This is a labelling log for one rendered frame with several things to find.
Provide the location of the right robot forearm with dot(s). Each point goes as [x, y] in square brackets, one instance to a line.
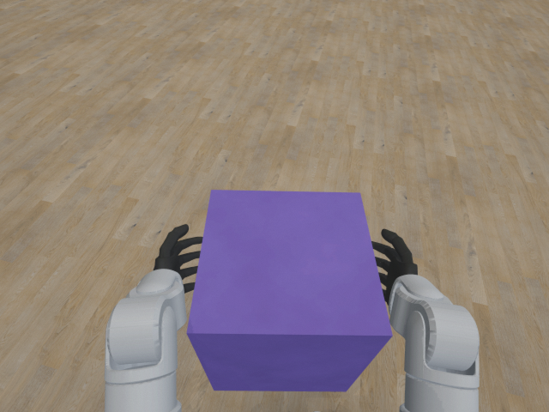
[441, 348]

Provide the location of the robot right hand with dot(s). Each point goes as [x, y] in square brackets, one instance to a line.
[400, 264]

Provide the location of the carton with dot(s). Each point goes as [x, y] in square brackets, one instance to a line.
[287, 294]

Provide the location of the robot left hand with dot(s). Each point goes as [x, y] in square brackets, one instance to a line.
[169, 258]

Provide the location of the left robot forearm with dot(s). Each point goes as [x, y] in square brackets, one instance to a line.
[141, 354]

